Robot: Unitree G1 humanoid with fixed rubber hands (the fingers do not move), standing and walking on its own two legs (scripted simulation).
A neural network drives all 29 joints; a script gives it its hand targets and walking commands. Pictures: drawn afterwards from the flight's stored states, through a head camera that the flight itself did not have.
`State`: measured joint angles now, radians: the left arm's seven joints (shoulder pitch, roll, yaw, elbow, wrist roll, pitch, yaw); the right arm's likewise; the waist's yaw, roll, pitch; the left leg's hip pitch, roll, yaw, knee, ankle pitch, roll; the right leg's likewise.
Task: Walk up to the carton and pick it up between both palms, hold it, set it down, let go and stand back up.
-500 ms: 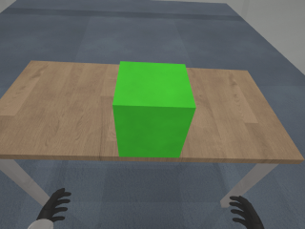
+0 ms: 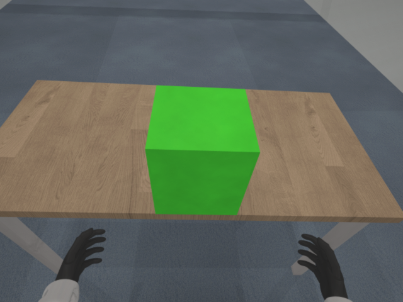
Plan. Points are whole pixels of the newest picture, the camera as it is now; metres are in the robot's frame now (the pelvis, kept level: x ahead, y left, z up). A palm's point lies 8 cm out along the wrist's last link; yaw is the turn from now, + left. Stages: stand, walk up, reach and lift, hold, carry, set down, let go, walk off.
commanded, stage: reach and lift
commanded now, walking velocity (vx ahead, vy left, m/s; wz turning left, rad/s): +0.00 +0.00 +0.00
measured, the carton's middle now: (198, 153) +0.45 +0.02 +0.01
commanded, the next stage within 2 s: none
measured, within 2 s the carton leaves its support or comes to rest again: neither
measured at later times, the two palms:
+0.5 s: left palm (80, 252) +0.19 +0.22 +0.02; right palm (328, 272) +0.18 -0.22 +0.03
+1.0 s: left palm (89, 198) +0.27 +0.21 +0.07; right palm (323, 214) +0.26 -0.21 +0.08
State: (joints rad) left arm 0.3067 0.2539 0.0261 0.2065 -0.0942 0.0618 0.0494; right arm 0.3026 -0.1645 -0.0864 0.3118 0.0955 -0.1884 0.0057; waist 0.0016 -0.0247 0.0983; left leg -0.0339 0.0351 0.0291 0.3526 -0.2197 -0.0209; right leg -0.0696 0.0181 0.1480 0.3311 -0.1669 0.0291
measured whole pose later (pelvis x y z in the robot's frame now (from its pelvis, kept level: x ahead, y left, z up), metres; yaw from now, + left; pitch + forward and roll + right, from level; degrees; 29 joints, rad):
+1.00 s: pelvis +0.00 +0.00 +0.00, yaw +0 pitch -5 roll +0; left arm -0.01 0.25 0.03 -0.06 -0.18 0.42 0.08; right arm 0.05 -0.20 -0.06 -0.04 0.23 0.22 -0.09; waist 0.00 -0.01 0.07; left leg -0.03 0.03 0.03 0.35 -0.22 -0.02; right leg -0.06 0.02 0.15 0.32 -0.16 0.03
